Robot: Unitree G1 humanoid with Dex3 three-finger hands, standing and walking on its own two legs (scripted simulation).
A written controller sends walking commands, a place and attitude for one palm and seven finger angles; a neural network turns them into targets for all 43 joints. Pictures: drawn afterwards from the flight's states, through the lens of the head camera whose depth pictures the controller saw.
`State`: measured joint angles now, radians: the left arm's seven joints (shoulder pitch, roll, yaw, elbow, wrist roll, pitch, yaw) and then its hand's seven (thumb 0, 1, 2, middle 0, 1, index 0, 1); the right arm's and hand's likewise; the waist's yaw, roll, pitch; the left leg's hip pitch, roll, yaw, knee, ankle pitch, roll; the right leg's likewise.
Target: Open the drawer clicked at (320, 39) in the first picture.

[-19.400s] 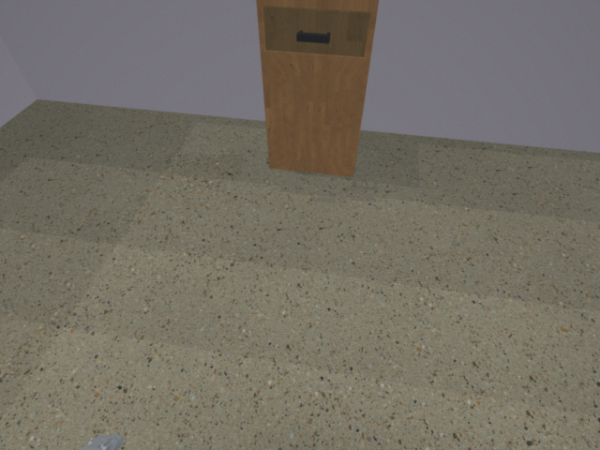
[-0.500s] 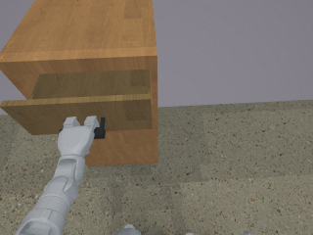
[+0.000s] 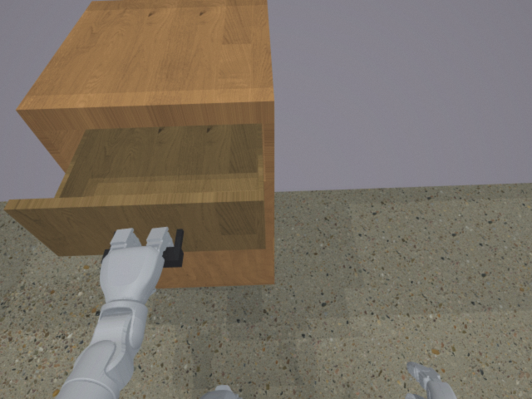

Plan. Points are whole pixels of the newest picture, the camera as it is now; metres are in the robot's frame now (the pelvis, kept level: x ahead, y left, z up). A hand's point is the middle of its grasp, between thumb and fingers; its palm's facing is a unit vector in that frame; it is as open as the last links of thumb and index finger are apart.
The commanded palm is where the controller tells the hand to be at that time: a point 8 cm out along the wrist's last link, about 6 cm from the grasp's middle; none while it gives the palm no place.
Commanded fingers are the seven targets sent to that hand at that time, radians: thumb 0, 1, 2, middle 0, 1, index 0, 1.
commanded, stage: pull the drawer open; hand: left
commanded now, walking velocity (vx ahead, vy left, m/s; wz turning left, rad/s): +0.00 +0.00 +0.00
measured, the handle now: (146, 246) +0.36 +0.22 -0.01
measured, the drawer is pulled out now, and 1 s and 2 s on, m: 0.18 0.29 0.30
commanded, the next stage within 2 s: open the thumb to release the handle in 1.22 s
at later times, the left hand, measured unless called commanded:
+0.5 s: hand (141, 310) +0.26 +0.21 -0.03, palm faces -0.03 -0.08 -1.00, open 5.9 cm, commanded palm +0.22 +0.21 +0.02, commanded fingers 0.00 0.90 0.90 -0.40 -1.35 -0.40 -1.35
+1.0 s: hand (133, 355) +0.20 +0.20 -0.03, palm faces -0.03 -0.09 -1.00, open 5.9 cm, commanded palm +0.16 +0.21 +0.02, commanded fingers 0.00 0.90 0.90 -0.40 -1.35 -0.40 -1.35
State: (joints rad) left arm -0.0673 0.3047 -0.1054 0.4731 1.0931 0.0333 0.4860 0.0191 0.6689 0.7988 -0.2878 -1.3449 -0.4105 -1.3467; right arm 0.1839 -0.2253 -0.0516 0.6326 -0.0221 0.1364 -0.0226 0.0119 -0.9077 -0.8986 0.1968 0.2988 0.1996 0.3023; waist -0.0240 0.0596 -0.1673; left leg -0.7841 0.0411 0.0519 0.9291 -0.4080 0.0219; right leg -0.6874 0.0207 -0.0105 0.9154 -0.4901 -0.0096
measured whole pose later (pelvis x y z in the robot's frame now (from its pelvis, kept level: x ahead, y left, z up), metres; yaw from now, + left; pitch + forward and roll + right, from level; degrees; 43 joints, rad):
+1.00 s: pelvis +0.00 -0.02 -0.01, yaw +1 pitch +14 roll +0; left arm 0.40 0.32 -0.11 0.07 1.09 0.00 0.52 0.03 0.66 0.78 -0.29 -1.35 -0.41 -1.35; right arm 0.11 -0.21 -0.01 0.55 -0.05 0.13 0.01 0.01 -0.91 -0.90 0.20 0.30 0.20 0.30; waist 0.03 0.06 -0.16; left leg -0.79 0.04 0.03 1.00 -0.45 0.00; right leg -0.70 0.02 -0.03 1.02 -0.55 -0.03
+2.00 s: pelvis -0.01 -0.01 -0.02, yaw +2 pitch +13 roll -1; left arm 0.37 0.31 -0.11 0.06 1.08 0.01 0.52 0.00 -0.45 0.32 -0.30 -1.21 -0.32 -1.20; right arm 0.14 -0.23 -0.02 0.55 -0.05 0.14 0.00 0.01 -0.91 -0.90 0.20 0.30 0.20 0.30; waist 0.03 0.07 -0.17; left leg -0.84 0.03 0.01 1.04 -0.44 0.00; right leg -0.74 0.02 -0.05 1.05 -0.55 -0.03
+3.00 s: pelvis +0.00 -0.01 +0.02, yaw +2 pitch +6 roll +0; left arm 0.39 0.37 -0.14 -0.19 0.99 0.09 0.30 0.00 -0.49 0.30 -0.32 -1.20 -0.38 -1.23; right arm 0.11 -0.22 0.01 0.55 -0.02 0.12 0.00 0.02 -0.91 -0.90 0.20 0.30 0.20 0.30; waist 0.07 0.09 -0.10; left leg -0.52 0.02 0.03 0.77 -0.36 0.00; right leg -0.43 0.01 -0.03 0.78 -0.46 -0.02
